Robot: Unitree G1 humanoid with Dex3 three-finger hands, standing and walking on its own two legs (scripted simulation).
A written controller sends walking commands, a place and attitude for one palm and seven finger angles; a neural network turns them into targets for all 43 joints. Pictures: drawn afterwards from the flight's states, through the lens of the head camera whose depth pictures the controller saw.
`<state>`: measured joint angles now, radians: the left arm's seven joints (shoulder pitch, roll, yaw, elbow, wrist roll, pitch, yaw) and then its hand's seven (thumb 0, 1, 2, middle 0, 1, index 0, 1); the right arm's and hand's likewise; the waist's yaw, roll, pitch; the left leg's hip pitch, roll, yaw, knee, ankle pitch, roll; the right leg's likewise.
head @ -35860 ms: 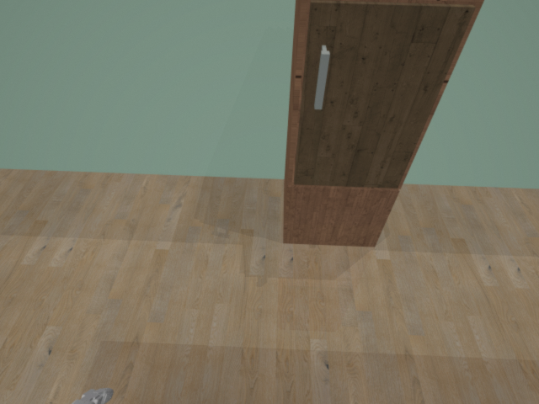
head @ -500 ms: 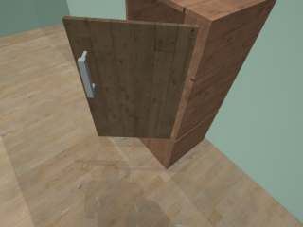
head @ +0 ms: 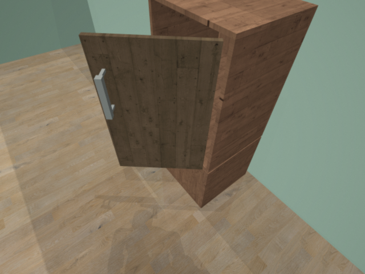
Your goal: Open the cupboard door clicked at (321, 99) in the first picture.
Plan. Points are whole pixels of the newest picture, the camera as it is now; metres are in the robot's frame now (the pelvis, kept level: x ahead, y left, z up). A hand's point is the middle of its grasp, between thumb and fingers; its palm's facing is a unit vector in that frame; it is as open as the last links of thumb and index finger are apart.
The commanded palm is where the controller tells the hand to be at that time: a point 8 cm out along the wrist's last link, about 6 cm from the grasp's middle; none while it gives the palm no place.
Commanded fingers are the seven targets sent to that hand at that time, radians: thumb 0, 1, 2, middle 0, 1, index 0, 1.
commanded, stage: come to a stop and stand still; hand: left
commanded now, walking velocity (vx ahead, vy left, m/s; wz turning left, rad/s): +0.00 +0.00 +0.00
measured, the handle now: (106, 94) +0.59 +0.27 +0.05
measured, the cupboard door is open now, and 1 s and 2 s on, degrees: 50 50 50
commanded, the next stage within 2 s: look again from close up in 0.34 s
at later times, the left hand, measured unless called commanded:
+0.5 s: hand out of the picture -0.05 +0.14 -0.18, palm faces +0.01 -0.99 -0.14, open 7.4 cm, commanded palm none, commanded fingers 0.00 0.90 0.90 -0.20 -0.30 -0.20 -0.30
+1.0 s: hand out of the picture +0.05 +0.21 -0.16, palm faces +0.01 -0.96 -0.27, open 7.4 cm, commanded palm none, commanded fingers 0.00 0.90 0.90 -0.20 -0.30 -0.20 -0.30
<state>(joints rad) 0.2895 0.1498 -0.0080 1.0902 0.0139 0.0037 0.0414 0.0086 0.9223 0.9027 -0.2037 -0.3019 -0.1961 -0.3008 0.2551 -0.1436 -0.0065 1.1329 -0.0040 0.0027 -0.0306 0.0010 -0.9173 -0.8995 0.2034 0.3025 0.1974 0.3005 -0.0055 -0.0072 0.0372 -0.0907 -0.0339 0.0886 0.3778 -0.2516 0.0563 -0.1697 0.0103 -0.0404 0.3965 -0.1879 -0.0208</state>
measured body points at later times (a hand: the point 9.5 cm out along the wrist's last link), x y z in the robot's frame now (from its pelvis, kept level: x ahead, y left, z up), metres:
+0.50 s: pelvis -0.02 -0.01 +0.00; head -0.01 -0.01 +0.45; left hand -0.05 +0.19 -0.17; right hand -0.07 -0.21 -0.16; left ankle -0.02 +0.08 -0.74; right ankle +0.02 -0.10 -0.74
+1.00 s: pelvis -0.02 +0.00 +0.00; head -0.03 +0.00 +0.45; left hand +0.05 +0.26 -0.14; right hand +0.06 -0.27 -0.14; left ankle -0.02 +0.08 -0.74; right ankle +0.02 -0.10 -0.74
